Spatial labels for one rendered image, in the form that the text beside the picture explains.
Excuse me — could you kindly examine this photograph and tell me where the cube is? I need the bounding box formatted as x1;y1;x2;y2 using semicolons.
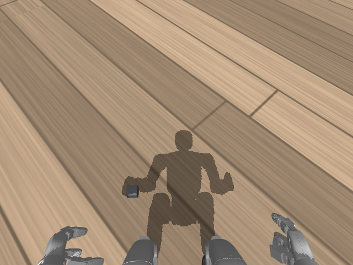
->
126;185;139;198

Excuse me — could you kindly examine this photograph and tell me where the left robot hand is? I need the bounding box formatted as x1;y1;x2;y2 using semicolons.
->
43;226;104;265

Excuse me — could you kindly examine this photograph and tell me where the left robot arm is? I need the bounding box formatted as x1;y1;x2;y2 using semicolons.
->
37;254;66;265

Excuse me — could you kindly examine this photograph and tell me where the right robot hand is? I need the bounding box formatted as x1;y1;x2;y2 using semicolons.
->
270;213;314;265

